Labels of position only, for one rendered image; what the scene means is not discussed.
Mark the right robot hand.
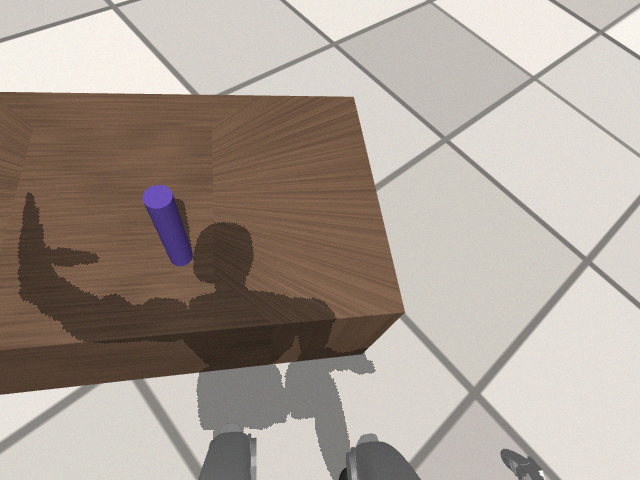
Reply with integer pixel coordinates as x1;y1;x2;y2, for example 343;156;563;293
500;449;545;480

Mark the can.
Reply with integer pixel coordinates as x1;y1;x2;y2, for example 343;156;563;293
142;185;193;266

